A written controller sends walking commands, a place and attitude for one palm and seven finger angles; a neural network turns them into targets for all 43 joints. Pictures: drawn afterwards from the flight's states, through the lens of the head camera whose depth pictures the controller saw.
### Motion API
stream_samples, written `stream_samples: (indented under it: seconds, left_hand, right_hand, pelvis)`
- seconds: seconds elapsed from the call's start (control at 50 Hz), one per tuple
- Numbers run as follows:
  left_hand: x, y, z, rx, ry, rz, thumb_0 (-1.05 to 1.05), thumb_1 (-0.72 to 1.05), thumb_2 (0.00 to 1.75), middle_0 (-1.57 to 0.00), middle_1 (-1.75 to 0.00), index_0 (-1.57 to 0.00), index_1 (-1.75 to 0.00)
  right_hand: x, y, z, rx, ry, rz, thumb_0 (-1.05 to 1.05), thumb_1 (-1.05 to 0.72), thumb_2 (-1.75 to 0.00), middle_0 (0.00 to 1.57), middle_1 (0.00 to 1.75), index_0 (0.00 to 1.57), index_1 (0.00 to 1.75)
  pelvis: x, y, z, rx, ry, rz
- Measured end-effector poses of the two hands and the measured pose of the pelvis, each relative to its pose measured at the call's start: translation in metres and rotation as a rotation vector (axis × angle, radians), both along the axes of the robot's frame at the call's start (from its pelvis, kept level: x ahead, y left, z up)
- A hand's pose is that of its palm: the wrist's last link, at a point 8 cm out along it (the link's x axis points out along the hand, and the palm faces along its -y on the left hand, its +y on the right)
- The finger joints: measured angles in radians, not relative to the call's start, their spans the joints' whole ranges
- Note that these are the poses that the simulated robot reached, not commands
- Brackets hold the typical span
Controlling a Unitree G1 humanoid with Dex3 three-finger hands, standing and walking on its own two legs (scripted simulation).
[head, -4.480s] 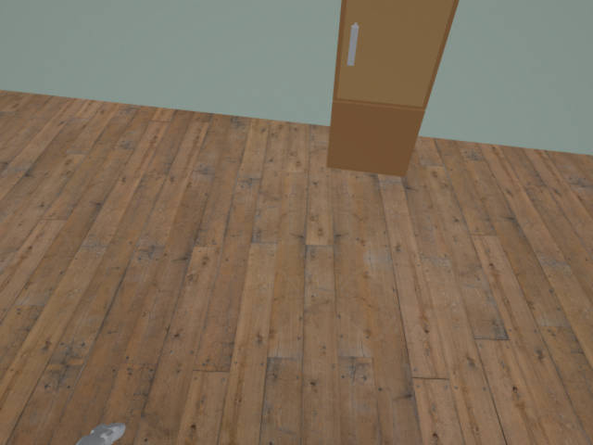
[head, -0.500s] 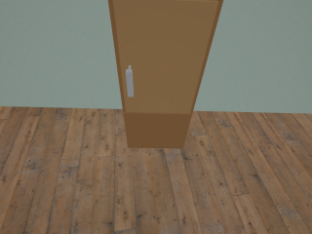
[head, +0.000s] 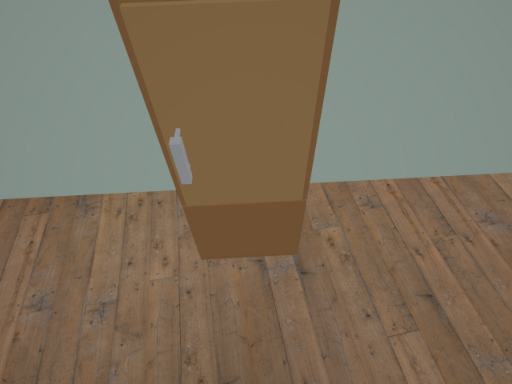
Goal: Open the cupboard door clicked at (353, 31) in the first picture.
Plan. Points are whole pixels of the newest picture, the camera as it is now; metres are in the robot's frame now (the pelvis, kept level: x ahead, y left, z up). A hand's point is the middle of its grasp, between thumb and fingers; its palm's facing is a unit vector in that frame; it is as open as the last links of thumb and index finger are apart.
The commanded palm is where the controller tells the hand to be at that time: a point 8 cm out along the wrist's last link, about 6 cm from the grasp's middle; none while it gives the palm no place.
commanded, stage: take the last steps up to it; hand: left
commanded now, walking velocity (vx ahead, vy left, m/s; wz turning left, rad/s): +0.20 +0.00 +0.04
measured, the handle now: (182, 156) +0.64 +0.22 -0.08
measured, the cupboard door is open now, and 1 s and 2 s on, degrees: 0 0 0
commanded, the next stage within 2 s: come to a stop and stand still in 0.14 s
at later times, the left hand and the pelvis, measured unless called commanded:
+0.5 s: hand out of the picture +0.09 +0.19 -0.17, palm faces +0.04 -0.99 -0.13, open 7.4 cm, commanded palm none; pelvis +0.11 +0.04 +0.02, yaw -1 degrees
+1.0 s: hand out of the picture +0.09 +0.13 -0.13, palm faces -0.01 -0.97 -0.26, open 7.3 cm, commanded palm none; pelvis +0.06 -0.05 +0.03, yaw -3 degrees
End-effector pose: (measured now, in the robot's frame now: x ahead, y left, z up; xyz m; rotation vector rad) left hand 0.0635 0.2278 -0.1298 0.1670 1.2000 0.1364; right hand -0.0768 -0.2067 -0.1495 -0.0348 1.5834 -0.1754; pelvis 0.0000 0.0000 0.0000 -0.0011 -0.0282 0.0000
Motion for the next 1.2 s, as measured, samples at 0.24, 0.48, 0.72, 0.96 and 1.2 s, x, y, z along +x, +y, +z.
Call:
stream_samples:
  seconds: [0.24, 0.48, 0.72, 0.96, 1.2]
  left_hand:
    - [0.002, -0.009, -0.003, -0.060, 0.140, 0.063, 0.00, 0.92, 0.90, -0.20, -0.30, -0.20, -0.30]
    - [0.023, 0.014, -0.017, -0.089, 0.284, 0.078, 0.00, 0.91, 0.90, -0.20, -0.30, -0.20, -0.30]
    - [0.066, 0.033, 0.002, 0.046, 0.137, 0.022, 0.00, 0.91, 0.90, -0.19, -0.30, -0.20, -0.30]
    - [0.030, -0.046, 0.030, 0.062, 0.102, -0.002, 0.00, 0.91, 0.90, -0.20, -0.30, -0.20, -0.30]
    - [-0.013, -0.041, 0.028, 0.044, 0.180, 0.101, 0.00, 0.91, 0.90, -0.20, -0.30, -0.20, -0.30]
  right_hand:
    - [0.198, -0.020, 0.031, -0.091, -0.334, 0.111, 0.00, -0.92, -0.90, 0.19, 0.29, 0.20, 0.30]
    - [0.278, 0.028, 0.038, -0.122, -0.394, 0.140, -0.01, -0.94, -0.90, 0.20, 0.30, 0.21, 0.30]
    - [0.211, -0.029, 0.034, -0.151, -0.310, 0.066, -0.01, -0.92, -0.90, 0.20, 0.30, 0.21, 0.30]
    - [0.132, -0.075, 0.011, -0.026, -0.189, -0.002, 0.01, -0.91, -0.90, 0.20, 0.29, 0.20, 0.30]
    - [0.131, -0.074, 0.019, -0.045, -0.103, 0.093, 0.01, -0.91, -0.90, 0.20, 0.29, 0.20, 0.30]
  pelvis:
    - [0.069, 0.005, 0.016, -0.035, 0.016, 0.013]
    - [0.112, 0.036, 0.014, -0.023, 0.014, -0.016]
    - [0.082, 0.004, 0.015, -0.017, 0.016, -0.038]
    - [0.065, -0.045, 0.023, 0.055, 0.010, -0.054]
    - [0.063, -0.038, 0.025, 0.049, 0.044, -0.008]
